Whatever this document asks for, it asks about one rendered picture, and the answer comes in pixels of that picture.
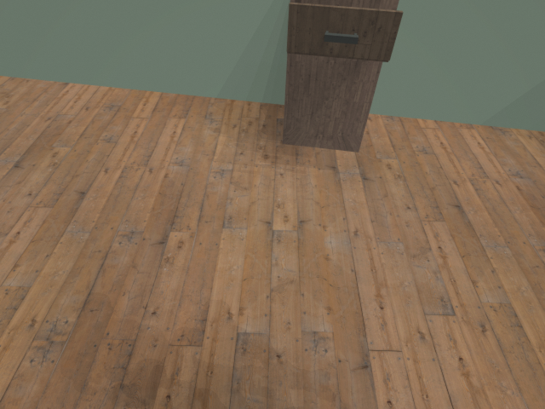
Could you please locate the drawer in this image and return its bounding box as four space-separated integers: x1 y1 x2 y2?
287 3 403 62

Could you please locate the cabinet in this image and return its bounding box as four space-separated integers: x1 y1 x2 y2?
283 0 399 153

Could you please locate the handle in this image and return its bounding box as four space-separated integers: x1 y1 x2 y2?
324 31 359 44

